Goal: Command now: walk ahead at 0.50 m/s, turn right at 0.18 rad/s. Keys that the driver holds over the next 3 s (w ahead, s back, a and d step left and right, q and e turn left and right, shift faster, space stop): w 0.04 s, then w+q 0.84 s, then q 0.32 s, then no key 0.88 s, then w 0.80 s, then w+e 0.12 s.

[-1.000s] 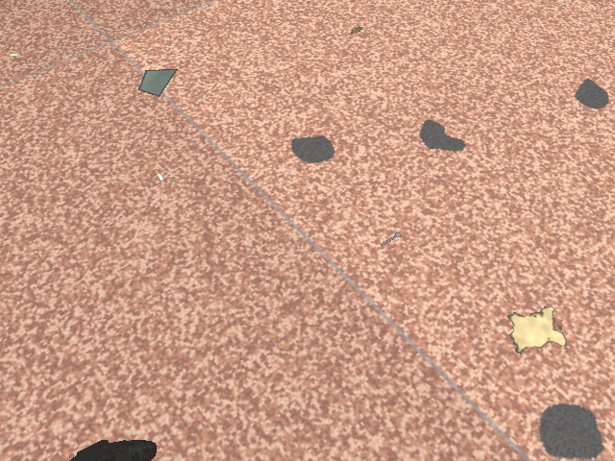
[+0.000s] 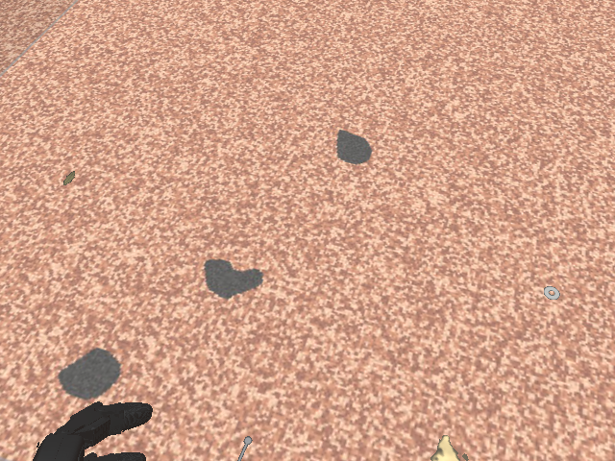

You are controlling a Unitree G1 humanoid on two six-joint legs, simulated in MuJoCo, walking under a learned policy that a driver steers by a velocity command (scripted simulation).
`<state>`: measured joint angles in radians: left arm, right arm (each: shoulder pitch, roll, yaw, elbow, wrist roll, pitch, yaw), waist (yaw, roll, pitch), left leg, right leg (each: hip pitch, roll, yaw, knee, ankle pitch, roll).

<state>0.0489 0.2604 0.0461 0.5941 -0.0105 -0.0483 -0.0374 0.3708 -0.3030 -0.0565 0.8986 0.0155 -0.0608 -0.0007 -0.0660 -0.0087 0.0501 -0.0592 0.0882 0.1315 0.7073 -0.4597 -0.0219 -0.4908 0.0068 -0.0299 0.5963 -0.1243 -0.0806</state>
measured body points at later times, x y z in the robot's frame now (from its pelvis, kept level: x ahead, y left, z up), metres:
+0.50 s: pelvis +0.28 +0.04 +0.00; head +0.31 +0.05 +0.45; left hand +0.25 +0.33 -0.13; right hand +0.51 -0.16 -0.10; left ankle +0.39 +0.15 -0.72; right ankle +0.10 -0.10 -0.72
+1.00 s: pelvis +0.55 +0.09 +0.00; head +0.58 +0.10 +0.45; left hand +0.65 +0.41 -0.06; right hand +0.74 -0.15 -0.11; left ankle +0.39 +0.15 -0.71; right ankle +0.71 +0.04 -0.72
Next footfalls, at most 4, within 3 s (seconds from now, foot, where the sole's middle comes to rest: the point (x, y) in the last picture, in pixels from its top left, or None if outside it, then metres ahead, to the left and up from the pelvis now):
0.50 left None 0.43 0.16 -0.76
0.98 right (279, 326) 0.75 0.06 -0.76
1.42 left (183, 393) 0.60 0.27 -0.76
1.72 right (274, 328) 0.75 0.07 -0.76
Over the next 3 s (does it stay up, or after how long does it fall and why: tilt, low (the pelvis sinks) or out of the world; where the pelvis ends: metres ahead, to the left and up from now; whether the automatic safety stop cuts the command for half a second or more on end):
stays up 0.94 0.36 0.02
